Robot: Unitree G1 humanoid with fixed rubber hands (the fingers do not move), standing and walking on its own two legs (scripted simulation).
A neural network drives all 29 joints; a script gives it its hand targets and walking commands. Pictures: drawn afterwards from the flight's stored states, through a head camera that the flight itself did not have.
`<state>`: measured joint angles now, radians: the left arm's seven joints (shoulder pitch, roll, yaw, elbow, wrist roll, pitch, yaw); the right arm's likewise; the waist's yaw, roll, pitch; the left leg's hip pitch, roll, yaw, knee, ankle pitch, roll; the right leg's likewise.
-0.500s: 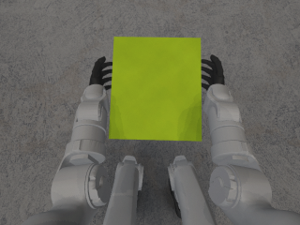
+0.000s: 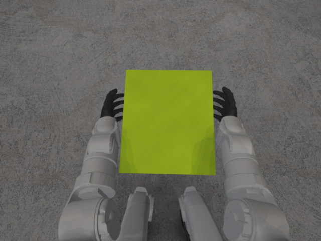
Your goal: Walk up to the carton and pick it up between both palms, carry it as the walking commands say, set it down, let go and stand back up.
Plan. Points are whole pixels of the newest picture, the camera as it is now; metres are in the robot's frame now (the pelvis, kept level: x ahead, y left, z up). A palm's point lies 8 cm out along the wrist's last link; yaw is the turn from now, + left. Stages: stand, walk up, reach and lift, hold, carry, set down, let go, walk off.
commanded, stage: reach and lift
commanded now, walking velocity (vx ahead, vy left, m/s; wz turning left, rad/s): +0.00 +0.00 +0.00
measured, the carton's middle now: (167, 127) +0.43 +0.00 -0.13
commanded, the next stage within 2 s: none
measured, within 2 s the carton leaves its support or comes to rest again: neither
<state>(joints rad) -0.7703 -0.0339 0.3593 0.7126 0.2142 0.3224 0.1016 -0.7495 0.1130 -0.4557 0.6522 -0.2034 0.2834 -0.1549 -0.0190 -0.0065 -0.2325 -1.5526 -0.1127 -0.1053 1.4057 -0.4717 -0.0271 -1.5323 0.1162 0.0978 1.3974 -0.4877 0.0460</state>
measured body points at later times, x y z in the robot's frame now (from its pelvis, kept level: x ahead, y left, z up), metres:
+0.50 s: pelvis +0.02 +0.00 +0.07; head +0.16 +0.01 +0.50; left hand +0.42 +0.15 +0.01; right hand +0.41 -0.16 +0.03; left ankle +0.07 +0.12 -0.57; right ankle +0.07 -0.13 -0.57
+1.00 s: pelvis +0.04 +0.00 +0.13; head +0.13 +0.01 +0.57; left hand +0.40 +0.15 +0.09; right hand +0.39 -0.16 +0.10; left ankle +0.07 +0.12 -0.57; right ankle +0.07 -0.13 -0.57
